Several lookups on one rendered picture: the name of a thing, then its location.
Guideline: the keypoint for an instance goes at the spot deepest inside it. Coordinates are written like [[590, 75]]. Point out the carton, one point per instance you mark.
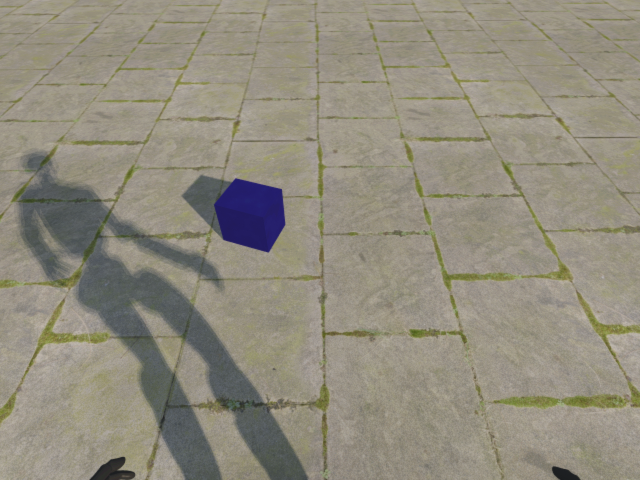
[[251, 214]]

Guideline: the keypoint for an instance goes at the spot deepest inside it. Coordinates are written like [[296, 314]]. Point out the left robot hand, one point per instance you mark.
[[109, 471]]

